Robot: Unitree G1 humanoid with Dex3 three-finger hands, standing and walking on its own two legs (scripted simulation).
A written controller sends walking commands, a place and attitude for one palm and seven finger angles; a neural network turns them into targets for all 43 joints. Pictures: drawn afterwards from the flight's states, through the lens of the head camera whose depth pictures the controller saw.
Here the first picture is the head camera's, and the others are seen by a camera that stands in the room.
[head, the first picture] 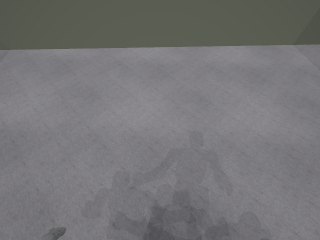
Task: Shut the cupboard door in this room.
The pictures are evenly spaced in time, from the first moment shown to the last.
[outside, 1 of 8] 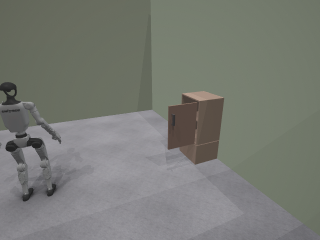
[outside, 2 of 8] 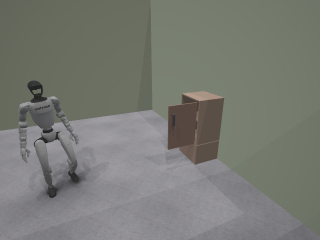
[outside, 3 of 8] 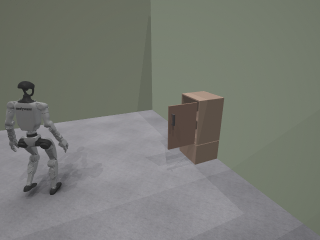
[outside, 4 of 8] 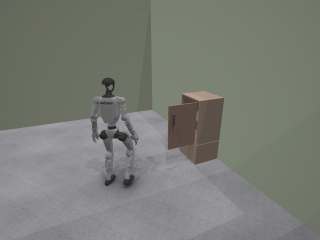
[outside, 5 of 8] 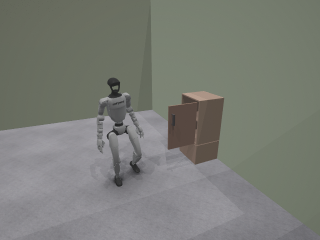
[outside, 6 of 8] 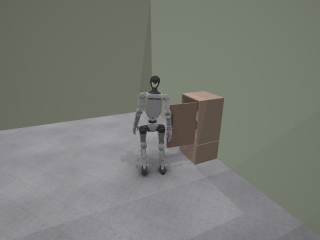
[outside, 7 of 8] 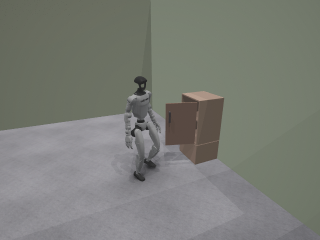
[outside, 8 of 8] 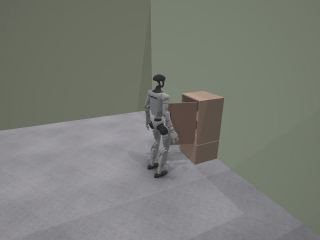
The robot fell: no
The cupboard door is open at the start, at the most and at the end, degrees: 90 90 73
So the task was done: no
